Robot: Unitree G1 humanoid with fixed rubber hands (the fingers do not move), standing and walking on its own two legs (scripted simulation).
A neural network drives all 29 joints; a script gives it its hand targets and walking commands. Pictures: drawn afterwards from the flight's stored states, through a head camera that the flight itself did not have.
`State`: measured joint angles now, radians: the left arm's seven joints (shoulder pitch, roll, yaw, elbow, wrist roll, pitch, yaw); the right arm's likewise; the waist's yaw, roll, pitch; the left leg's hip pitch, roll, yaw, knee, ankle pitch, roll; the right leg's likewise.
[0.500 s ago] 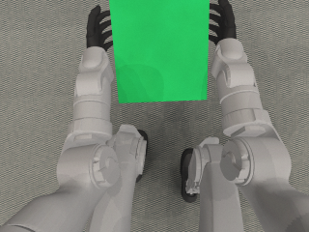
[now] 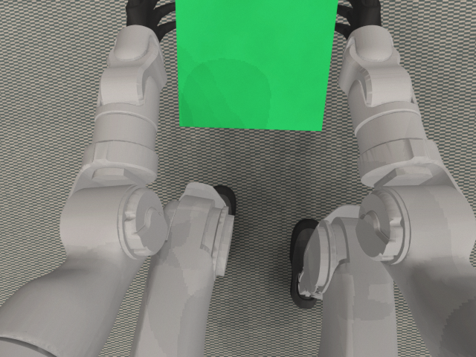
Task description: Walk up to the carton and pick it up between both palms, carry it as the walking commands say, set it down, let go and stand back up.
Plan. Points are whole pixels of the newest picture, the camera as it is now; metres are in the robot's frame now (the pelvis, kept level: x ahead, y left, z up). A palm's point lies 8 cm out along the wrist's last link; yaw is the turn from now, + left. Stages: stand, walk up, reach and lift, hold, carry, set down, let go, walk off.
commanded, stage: set down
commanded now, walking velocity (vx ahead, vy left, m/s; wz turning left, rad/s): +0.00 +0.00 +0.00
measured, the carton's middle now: (251, 36) +0.54 +0.09 -0.22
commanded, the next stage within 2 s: none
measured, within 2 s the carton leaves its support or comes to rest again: rests again in 1.90 s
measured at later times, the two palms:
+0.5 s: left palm (149, 30) +0.51 +0.21 -0.15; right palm (358, 40) +0.54 -0.06 -0.18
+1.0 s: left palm (147, 28) +0.52 +0.22 -0.16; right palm (354, 37) +0.55 -0.06 -0.19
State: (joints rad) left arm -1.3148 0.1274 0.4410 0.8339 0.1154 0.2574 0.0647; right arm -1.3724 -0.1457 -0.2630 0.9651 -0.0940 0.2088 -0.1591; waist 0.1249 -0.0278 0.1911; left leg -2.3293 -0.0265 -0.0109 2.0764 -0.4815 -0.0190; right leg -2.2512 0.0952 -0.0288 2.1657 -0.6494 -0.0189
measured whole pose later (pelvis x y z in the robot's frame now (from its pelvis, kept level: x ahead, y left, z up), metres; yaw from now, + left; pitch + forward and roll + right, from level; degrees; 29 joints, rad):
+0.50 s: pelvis +0.00 +0.00 -0.01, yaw -1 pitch +39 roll +1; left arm -1.36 0.17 0.46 0.92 0.09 0.23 0.01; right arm -1.41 -0.17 -0.19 1.03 -0.06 0.21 -0.17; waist 0.15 -0.01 0.25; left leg -2.32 -0.01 -0.01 2.13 -0.49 -0.03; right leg -2.27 0.13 -0.02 2.22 -0.64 -0.02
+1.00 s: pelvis +0.00 +0.00 -0.02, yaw -1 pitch +39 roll +2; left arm -1.38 0.20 0.49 0.96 0.10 0.20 -0.01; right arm -1.43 -0.16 -0.23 1.02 -0.10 0.19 -0.10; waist 0.13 0.00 0.28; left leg -2.31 -0.01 0.01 2.14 -0.51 -0.02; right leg -2.25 0.13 -0.01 2.23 -0.66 -0.01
